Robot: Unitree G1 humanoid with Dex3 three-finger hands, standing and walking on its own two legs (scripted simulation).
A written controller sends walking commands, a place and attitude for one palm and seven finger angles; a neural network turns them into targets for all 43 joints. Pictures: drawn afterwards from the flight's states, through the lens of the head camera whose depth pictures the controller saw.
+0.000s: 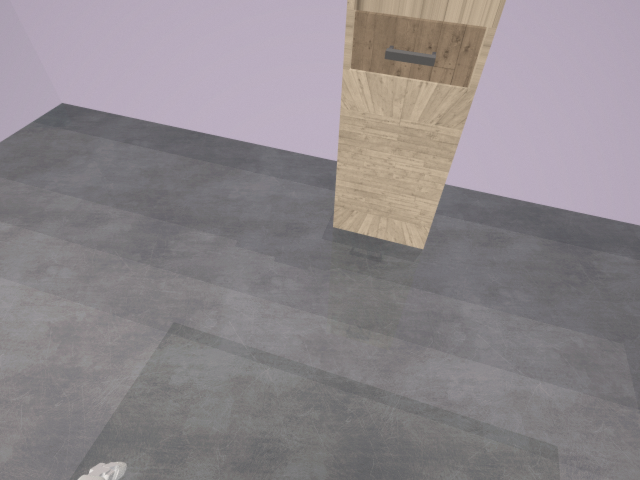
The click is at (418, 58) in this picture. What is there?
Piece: drawer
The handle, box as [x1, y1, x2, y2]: [385, 45, 435, 66]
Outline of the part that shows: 385,52 385,58 433,66 435,58 435,52 433,52 431,55 393,49 393,46 390,45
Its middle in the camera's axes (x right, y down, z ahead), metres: +0.25 -0.52 +1.09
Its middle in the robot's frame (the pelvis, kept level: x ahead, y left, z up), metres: +1.18 -0.20 +0.03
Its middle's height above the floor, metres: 0.80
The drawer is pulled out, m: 0.00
